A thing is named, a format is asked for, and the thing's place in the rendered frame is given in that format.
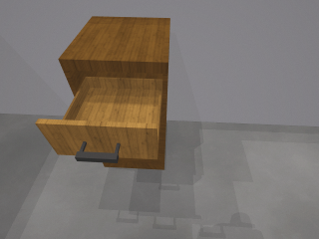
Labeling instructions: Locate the drawer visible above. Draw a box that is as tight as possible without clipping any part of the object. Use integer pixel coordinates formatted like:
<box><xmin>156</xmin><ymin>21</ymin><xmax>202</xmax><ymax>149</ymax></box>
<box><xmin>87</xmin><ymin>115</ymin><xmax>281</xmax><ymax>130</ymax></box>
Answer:
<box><xmin>35</xmin><ymin>77</ymin><xmax>162</xmax><ymax>160</ymax></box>

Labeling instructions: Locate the cabinet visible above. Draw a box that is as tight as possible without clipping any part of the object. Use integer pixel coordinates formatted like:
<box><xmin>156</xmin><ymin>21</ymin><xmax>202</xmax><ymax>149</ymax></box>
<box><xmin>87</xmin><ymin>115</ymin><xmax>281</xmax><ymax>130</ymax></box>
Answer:
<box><xmin>58</xmin><ymin>16</ymin><xmax>170</xmax><ymax>170</ymax></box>

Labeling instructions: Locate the handle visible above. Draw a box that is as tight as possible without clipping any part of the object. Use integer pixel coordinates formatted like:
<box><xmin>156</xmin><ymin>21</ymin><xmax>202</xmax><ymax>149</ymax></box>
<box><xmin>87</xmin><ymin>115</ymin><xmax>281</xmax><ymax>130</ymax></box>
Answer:
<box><xmin>75</xmin><ymin>141</ymin><xmax>121</xmax><ymax>163</ymax></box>

